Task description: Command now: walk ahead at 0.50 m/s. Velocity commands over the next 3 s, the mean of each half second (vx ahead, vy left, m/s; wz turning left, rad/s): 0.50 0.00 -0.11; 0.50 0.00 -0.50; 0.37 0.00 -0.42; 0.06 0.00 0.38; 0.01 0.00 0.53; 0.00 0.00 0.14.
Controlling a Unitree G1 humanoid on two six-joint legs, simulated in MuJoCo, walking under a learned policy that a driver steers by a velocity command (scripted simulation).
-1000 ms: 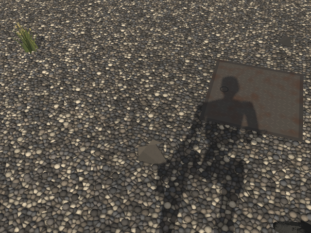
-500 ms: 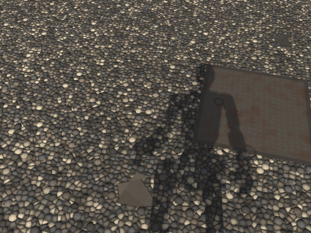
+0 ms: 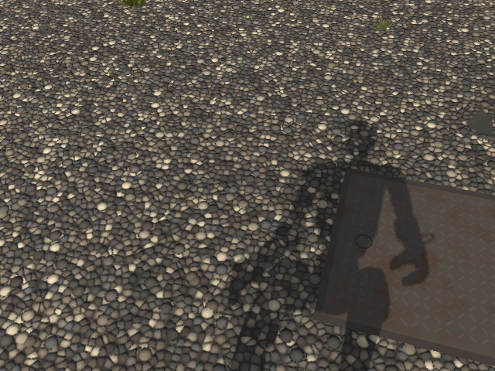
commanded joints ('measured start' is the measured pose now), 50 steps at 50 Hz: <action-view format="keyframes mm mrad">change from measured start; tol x32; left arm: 1 -32 155 36 -50 -6 -18 12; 50 -100 154 53 -164 -8 10 5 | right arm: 1 -35 -32 -7 -58 -4 -10 1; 50 10 -108 -29 -67 -9 -57 4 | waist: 1 -23 -102 4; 17 -165 175 -377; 50 -54 -61 -55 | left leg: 1 -49 16 -11 -138 162 -14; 12 61 -53 45 -450 81 42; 16 1082 290 -477 -500 -39 300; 23 514 151 -87 -781 86 178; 33 596 153 182 -822 244 154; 41 697 153 288 -279 852 69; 42 460 105 289 21 575 24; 43 6 -113 205 363 -376 -35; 50 36 17 -28 153 -154 -22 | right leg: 1 36 -255 185 -168 149 -141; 14 181 -255 114 179 549 -63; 18 -594 -85 171 1000 -351 32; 31 -484 -179 77 492 215 63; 41 -90 -3 -97 278 -1 -84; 44 585 -398 868 3 -231 -362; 50 42 -239 401 -66 218 -232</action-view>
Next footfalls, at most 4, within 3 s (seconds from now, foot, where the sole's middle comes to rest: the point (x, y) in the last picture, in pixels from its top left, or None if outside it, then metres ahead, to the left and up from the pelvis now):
0.30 left None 0.32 0.16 -0.79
0.84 right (321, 342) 0.58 -0.12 -0.79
1.32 left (293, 238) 0.92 -0.05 -0.79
1.68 right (359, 275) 0.79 -0.25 -0.79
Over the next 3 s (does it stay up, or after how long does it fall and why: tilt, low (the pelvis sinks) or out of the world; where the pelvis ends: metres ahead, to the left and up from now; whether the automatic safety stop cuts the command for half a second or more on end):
stays up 0.80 -0.07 -0.01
